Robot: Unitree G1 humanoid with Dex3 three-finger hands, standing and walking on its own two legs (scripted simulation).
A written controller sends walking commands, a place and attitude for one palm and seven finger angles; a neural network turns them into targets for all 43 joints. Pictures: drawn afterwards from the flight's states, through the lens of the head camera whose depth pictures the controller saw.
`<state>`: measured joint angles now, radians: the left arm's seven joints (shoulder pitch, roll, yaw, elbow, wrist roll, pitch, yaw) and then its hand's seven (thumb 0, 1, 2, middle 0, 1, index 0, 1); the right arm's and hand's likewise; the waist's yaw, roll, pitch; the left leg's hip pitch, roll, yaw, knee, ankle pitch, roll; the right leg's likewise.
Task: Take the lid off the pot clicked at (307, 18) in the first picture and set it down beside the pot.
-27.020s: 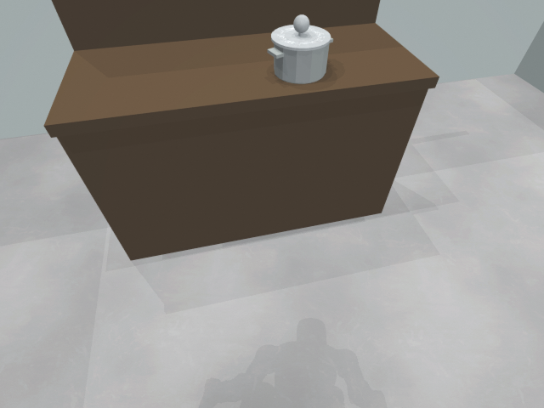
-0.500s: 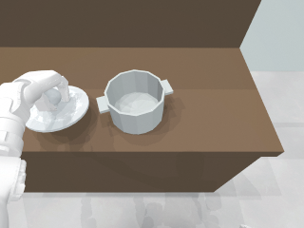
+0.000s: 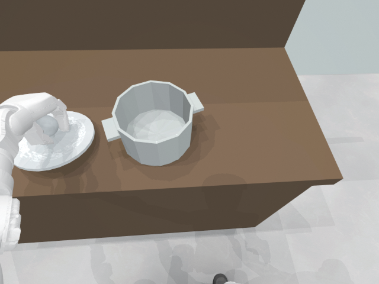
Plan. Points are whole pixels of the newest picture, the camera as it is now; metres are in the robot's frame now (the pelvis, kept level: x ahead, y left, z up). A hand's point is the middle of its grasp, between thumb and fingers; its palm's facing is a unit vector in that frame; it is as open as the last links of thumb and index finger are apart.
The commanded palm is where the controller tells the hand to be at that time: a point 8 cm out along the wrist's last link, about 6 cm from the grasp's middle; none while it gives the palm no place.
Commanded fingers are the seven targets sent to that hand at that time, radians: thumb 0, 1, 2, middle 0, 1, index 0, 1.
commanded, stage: lower the lid onto the table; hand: left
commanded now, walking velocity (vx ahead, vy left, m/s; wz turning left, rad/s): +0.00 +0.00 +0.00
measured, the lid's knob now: (45, 126) +0.45 +0.31 +0.03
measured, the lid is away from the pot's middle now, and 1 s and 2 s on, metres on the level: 0.24 0.24 0.24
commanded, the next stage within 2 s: open the fingers wide in 0.12 s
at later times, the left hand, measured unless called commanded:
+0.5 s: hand (43, 138) +0.42 +0.31 +0.03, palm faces -0.46 -0.06 -0.89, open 6.5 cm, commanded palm +0.44 +0.31 +0.09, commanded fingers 0.00 0.54 0.66 -0.71 -1.01 -0.71 -1.01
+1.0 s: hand (43, 132) +0.43 +0.30 +0.04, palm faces -0.46 -0.07 -0.88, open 9.2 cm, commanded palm +0.44 +0.30 +0.09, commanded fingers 0.00 0.01 0.61 -0.33 -0.89 -0.33 -0.89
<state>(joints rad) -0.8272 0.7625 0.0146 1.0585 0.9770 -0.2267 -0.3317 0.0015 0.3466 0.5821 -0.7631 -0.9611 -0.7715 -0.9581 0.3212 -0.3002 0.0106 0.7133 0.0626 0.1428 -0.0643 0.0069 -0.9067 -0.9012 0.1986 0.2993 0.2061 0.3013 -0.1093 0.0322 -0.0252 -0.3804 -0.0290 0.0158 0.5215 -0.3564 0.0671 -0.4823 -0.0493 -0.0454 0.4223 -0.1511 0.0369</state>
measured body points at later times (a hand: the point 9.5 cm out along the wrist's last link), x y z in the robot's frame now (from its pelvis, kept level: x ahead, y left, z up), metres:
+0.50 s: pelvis +0.00 +0.00 -0.01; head +0.09 +0.01 +0.43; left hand +0.44 +0.31 +0.08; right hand +0.05 -0.27 -0.13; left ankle -0.07 +0.07 -0.73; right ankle +0.02 -0.16 -0.73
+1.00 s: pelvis +0.00 -0.01 -0.01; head +0.09 -0.01 +0.43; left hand +0.45 +0.30 +0.09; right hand +0.03 -0.29 -0.14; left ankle -0.07 +0.07 -0.73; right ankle +0.02 -0.16 -0.73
